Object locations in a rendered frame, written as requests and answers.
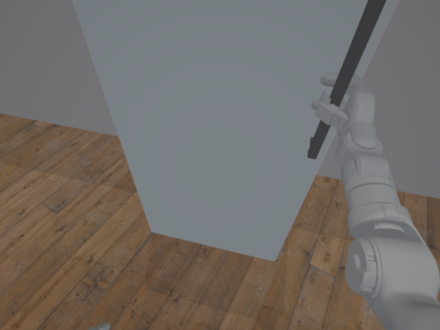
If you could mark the handle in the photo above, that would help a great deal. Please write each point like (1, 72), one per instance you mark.
(362, 35)

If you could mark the right robot hand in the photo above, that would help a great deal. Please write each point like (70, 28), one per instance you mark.
(359, 107)

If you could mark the right robot upper arm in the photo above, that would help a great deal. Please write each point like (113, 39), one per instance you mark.
(398, 278)

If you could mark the robot right forearm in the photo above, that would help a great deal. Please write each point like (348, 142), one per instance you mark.
(374, 207)

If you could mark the fridge door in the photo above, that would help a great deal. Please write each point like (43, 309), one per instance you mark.
(211, 100)

